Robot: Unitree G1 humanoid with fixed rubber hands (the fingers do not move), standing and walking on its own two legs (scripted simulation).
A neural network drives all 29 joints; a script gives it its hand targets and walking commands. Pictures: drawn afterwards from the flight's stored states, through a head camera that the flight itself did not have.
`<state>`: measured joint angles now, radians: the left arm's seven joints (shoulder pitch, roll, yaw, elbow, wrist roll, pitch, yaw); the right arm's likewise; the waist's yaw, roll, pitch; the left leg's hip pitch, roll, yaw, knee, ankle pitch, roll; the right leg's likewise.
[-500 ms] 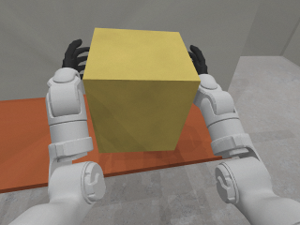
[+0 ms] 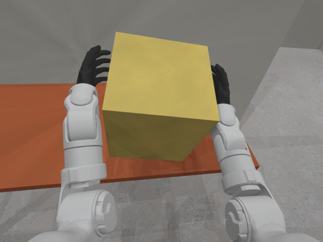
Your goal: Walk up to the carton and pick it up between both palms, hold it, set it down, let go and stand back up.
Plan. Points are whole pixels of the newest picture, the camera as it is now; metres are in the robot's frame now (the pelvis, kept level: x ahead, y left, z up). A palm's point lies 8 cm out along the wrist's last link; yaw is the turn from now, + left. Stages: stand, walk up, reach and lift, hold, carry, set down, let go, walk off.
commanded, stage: set down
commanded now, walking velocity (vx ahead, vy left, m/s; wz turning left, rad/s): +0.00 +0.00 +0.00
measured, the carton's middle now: (154, 106) +0.39 +0.00 +0.14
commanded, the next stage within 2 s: none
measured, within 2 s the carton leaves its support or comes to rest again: neither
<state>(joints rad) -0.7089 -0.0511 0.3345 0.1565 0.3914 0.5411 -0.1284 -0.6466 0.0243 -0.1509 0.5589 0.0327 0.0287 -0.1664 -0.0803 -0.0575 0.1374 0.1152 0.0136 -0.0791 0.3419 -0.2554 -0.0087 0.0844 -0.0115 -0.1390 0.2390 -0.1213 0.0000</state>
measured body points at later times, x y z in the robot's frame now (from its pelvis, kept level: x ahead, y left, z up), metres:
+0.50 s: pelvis +0.01 +0.02 +0.00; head -0.02 +0.06 +0.45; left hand +0.40 +0.14 +0.20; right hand +0.37 -0.16 +0.18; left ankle -0.03 +0.12 -0.75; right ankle +0.02 -0.12 -0.75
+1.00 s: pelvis +0.01 +0.00 +0.00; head +0.00 +0.03 +0.45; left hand +0.42 +0.13 +0.16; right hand +0.39 -0.18 +0.15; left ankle -0.03 +0.12 -0.75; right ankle +0.02 -0.12 -0.75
